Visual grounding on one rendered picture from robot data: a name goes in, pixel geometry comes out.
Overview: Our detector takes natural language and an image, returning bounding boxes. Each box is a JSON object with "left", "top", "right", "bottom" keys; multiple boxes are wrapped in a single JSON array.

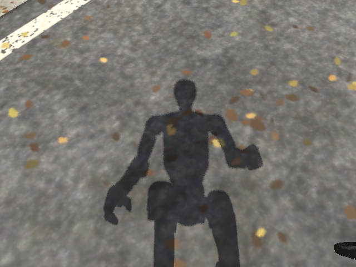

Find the right robot hand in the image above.
[{"left": 334, "top": 242, "right": 356, "bottom": 260}]

